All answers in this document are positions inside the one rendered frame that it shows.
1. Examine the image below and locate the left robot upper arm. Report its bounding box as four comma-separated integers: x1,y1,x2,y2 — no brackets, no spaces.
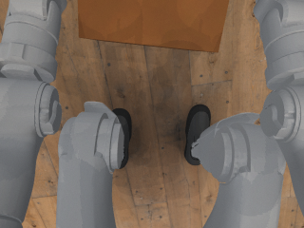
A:
0,77,63,228

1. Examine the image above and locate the carton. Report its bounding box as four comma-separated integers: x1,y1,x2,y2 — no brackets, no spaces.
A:
77,0,230,53

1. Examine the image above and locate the right robot upper arm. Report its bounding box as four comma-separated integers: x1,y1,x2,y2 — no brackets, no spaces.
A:
259,85,304,217

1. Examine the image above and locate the robot right shin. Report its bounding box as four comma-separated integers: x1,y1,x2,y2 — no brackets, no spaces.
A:
191,112,286,175

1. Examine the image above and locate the right robot forearm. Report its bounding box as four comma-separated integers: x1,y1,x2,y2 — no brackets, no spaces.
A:
253,0,304,90

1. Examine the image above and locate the robot left shin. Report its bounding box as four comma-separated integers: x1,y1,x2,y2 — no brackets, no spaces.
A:
58,101,124,161

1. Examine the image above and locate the robot shin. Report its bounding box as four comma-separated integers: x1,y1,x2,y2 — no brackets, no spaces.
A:
58,101,124,161
191,112,286,175

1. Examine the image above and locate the left robot forearm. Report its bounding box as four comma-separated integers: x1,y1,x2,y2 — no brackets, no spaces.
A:
0,0,67,84

